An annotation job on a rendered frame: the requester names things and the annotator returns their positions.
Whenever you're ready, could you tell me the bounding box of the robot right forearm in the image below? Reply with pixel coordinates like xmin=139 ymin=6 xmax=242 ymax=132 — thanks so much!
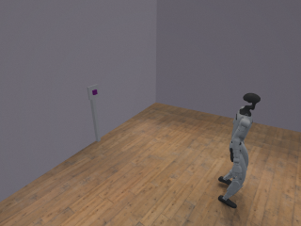
xmin=231 ymin=138 xmax=241 ymax=166

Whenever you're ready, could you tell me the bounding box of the right robot hand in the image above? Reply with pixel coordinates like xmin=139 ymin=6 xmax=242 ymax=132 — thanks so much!
xmin=231 ymin=164 xmax=243 ymax=180

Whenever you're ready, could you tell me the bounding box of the right robot foot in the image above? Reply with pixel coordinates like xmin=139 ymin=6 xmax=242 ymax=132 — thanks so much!
xmin=218 ymin=195 xmax=237 ymax=208

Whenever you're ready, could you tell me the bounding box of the robot right upper arm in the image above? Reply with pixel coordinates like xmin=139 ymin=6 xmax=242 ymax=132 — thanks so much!
xmin=231 ymin=116 xmax=250 ymax=142

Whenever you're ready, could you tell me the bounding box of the left robot foot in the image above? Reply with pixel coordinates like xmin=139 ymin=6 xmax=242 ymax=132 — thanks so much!
xmin=218 ymin=176 xmax=232 ymax=185

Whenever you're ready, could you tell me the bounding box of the panel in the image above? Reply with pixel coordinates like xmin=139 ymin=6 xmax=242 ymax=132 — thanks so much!
xmin=87 ymin=84 xmax=101 ymax=142

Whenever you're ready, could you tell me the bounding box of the robot foot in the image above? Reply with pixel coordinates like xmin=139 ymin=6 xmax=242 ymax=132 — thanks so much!
xmin=218 ymin=195 xmax=237 ymax=208
xmin=218 ymin=176 xmax=232 ymax=185

